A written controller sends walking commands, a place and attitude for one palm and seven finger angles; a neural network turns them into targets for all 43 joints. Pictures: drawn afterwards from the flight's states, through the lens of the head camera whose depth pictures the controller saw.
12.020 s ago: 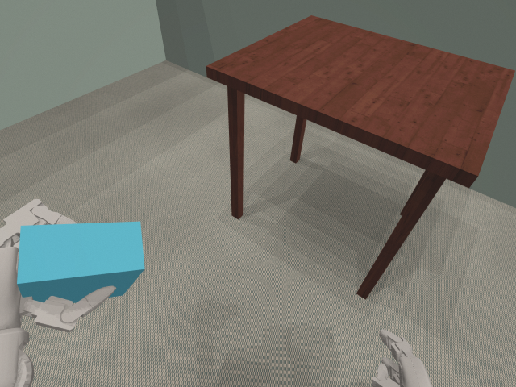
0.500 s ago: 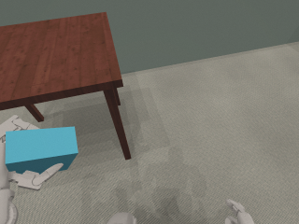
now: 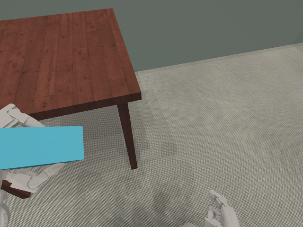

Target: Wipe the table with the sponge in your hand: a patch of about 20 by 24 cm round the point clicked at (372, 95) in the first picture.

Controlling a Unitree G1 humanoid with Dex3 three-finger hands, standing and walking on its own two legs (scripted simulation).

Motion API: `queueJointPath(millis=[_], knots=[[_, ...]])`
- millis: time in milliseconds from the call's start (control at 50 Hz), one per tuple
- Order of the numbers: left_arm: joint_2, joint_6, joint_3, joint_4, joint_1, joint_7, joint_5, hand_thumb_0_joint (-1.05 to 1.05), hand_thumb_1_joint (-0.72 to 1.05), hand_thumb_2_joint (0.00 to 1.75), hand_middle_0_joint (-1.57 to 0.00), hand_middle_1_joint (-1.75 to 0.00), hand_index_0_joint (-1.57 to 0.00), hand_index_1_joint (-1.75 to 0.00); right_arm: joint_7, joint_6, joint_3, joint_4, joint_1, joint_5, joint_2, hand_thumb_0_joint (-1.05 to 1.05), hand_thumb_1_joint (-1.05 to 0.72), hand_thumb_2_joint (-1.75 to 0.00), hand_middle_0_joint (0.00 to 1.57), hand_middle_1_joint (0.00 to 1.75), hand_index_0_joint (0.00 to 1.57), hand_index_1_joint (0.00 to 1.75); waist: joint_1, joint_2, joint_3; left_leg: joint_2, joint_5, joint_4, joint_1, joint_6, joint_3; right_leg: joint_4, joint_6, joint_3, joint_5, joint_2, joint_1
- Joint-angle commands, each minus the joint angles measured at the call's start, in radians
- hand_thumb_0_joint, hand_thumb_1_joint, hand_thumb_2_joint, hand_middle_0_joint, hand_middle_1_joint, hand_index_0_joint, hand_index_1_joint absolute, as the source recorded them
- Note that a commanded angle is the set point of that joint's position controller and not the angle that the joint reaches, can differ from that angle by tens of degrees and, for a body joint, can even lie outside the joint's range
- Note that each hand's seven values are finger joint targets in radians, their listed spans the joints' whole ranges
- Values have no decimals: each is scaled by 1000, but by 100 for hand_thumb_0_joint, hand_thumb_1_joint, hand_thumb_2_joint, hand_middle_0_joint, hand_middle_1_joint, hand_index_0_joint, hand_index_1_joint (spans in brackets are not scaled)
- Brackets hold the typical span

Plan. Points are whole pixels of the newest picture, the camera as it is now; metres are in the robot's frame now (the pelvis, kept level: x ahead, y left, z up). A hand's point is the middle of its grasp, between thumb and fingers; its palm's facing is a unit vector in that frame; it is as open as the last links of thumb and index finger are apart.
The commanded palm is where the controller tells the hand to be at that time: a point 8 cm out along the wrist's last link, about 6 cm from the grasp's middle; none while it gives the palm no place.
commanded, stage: take the last steps up to it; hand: left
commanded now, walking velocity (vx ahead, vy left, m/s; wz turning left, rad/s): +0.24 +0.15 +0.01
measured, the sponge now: (52, 148) +0.22 +0.20 +0.17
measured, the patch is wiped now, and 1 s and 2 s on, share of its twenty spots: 0.00 0.00 0.00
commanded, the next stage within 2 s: come to a stop and stand still in 0.60 s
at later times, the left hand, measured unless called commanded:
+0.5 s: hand (16, 109) +0.29 +0.29 +0.19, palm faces +0.37 -0.80 -0.47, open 9.6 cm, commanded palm +0.24 +0.35 +0.18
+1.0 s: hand (23, 100) +0.33 +0.31 +0.17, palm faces +0.37 -0.82 -0.44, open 9.6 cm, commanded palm +0.27 +0.35 +0.18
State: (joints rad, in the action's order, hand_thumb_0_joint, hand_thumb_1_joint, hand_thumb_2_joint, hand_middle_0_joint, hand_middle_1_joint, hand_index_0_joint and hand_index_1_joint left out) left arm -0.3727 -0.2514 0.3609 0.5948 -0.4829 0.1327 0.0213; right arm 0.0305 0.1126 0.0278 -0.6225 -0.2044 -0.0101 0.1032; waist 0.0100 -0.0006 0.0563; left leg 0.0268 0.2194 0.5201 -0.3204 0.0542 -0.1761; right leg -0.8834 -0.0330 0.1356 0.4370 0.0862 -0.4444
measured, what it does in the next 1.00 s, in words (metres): walks ahead: right foot, then left foot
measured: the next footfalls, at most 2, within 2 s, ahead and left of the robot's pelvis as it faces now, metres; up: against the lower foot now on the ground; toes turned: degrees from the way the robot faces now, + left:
right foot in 0.08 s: +0.07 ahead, -0.09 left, +0.00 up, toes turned -9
left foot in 0.46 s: +0.18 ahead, +0.20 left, +0.00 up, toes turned +9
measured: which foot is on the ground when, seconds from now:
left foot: down 0.00-0.10, up 0.12-0.44, down 0.46-0.86, up 0.88-1.00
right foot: up 0.00-0.06, down 0.08-0.48, up 0.50-0.80, down 0.82-1.00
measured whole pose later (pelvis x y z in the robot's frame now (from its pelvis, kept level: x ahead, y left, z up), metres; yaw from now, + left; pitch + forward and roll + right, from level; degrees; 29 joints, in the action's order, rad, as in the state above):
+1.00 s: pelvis +0.10 +0.08 +0.00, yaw -2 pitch +0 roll +2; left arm -0.35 -0.17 0.35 0.46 -0.45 0.15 0.03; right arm 0.05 0.04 0.03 -0.63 -0.19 -0.01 0.20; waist 0.00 0.00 0.05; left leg 0.01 0.43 0.76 -0.33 -0.03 -0.07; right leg -0.53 0.08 0.13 0.28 0.02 -0.25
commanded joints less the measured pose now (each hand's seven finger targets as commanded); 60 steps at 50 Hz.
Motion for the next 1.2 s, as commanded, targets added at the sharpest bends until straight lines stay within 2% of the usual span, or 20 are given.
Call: queueJointPath(millis=[0, 40, 60, 80, 100, 160, 220, 340, 420, 460, 520, 580, 760, 860, 980, 1080, 1100, 1120, 1160, 1180], knots=[[-180, -26, 157, 123, 13, 33, 14, 0, 10, 130, -120, -160, -120, -160, 32, 36, -73, 124, 57, 6, 195, 0, -90, -90, 20, 30, 20, 30, 4, -127, -199, 241, -32, -166, 102, 88, 218, 252, -1, 39, -19, -37, 161], [-175, -14, 156, 47, 47, 32, 8, 0, 10, 130, -120, -160, -120, -160, 39, 18, -73, 117, 65, 6, 197, 0, -90, -90, 20, 30, 20, 30, 4, -64, -175, 199, 101, -68, -16, 45, 184, 421, 24, -5, -106, -5, 296], [-181, -9, 150, 12, 60, 29, 1, 0, 10, 130, -120, -160, -120, -160, 37, 5, -74, 119, 63, 5, 185, 0, -90, -90, 20, 30, 20, 30, 0, 92, -174, 125, 183, 107, -103, 11, 119, 529, 85, -209, -63, 113, 341], [-196, -4, 152, -18, 88, 28, 3, 0, 10, 130, -120, -160, -120, -160, 30, -3, -71, 131, 81, 8, 175, 0, -90, -90, 20, 30, 20, 30, -3, 307, -130, 8, 291, 339, -299, -42, 54, 624, 182, -565, -73, 318, 411], [-190, -6, 146, -37, 134, 29, 18, 0, 10, 130, -120, -160, -120, -160, 21, 5, -76, 133, 101, 6, 202, 0, -90, -90, 20, 30, 20, 30, 7, 320, -96, 8, 298, 550, -389, -68, 139, 667, 233, -689, -103, 428, 400], [-165, -29, 111, -20, 167, 17, 12, 0, 10, 130, -120, -160, -120, -160, 9, -11, -64, 108, 100, 2, 196, 0, -90, -90, 20, 30, 20, 30, -3, 128, -82, 54, 171, 658, -397, -90, 204, 591, 205, -431, -386, 337, 392], [-154, -60, 76, 41, 129, 24, -11, 0, 10, 130, -120, -160, -120, -160, 11, -18, -59, 113, 107, 11, 192, 0, -90, -90, 20, 30, 20, 30, -4, 104, -100, 53, 121, 503, -327, -87, 129, 522, 150, -168, -741, 259, 411], [-216, -65, 175, 224, 11, 51, -5, 0, 10, 130, -120, -160, -120, -160, 14, -15, -92, 185, 92, 16, 181, 0, -90, -90, 20, 30, 20, 30, 32, 155, -166, 9, 69, 110, -100, -72, 3, 461, 149, -136, -797, 238, 434], [-187, -68, 177, 220, 19, 61, 6, 0, 10, 130, -120, -160, -120, -160, 35, -25, -116, 190, 44, 6, 200, 0, -90, -90, 20, 30, 20, 30, -19, -29, -241, 25, -151, -119, 241, -61, -2, 191, 63, -59, -548, 119, 287], [-164, -81, 136, 197, 21, 58, 4, 0, 10, 130, -120, -160, -120, -160, 33, -19, -131, 201, 37, -6, 232, 0, -90, -90, 20, 30, 20, 30, -9, -337, -233, 352, -445, -153, 370, 103, 411, -202, 10, -27, 233, -35, -45], [-190, -71, 154, 83, 83, 42, 4, 0, 10, 130, -120, -160, -120, -160, 24, -5, -117, 165, 61, -2, 228, 0, -90, -90, 20, 30, 20, 30, -22, -223, -139, 349, -116, -221, 145, 164, 379, -345, 9, -91, 125, 24, -112], [-160, -75, 106, 210, 100, 26, -2, 0, 10, 130, -120, -160, -120, -160, 15, 13, -106, 154, 64, -9, 213, 0, -90, -90, 20, 30, 20, 30, -4, -234, -157, 256, -194, -191, 159, 116, 213, -215, -3, -42, 23, 15, -80], [-186, 1, 151, 146, 33, 40, 18, 0, 10, 130, -120, -160, -120, -160, 30, 12, -51, 157, 63, 6, 192, 0, -90, -90, 20, 30, 20, 30, -2, -88, -212, 257, -244, -105, 157, 28, 179, 394, 0, -4, -154, -54, 223], [-149, 34, 106, 27, 86, 31, 35, 0, 10, 130, -120, -160, -120, -160, 12, -11, -51, 164, 70, -10, 179, 0, -90, -90, 20, 30, 20, 30, -18, 285, -185, 8, 227, 255, -59, -95, 107, 521, 166, -399, -788, 247, 340], [-180, 5, 125, 129, 45, 47, 6, 0, 10, 130, -120, -160, -120, -160, 33, -29, -24, 175, 126, 8, 159, 0, -90, -90, 20, 30, 20, 30, 8, 96, -195, -2, 179, 153, -87, -84, 106, 443, 152, -191, -911, 190, 464], [-177, 6, 123, 205, -15, 55, 16, 0, 10, 130, -120, -160, -120, -160, 43, -53, -57, 195, 72, 14, 188, 0, -90, -90, 20, 30, 20, 30, -7, 9, -205, 26, -129, -93, 122, -75, 119, 409, 86, -166, -623, 119, 368], [-886, -62, 684, 265, 956, 44, -100, 0, 10, 130, -120, -160, -120, -160, 48, 44, -121, 188, -54, 47, 234, 0, -90, -90, 20, 30, 20, 30, 52, 82, 1, 12, -141, -13, -71, -78, 38, 494, 13, -232, -664, 28, 202], [-353, -32, 307, -243, 439, -3, -19, 0, 10, 130, -120, -160, -120, -160, 31, 47, -101, 149, -33, 23, 168, 0, -90, -90, 20, 30, 20, 30, 29, 94, -209, -12, -141, 3, 14, -57, 145, 439, 122, -304, -662, 138, 313], [-170, -44, 162, -210, 221, -6, 29, 0, 10, 130, -120, -160, -120, -160, 14, 55, -85, 186, 26, -12, 199, 0, -90, -90, 20, 30, 20, 30, 14, -132, -172, 7, -133, -66, 126, -59, 135, 464, 103, -285, -621, 108, 323], [-193, -62, 133, -94, 271, -15, 28, 0, 10, 130, -120, -160, -120, -160, 8, 58, -87, 192, 26, -9, 223, 0, -90, -90, 20, 30, 20, 30, 12, -228, -213, 19, -169, -85, 162, -47, 143, 434, 84, -210, -501, 63, 323]])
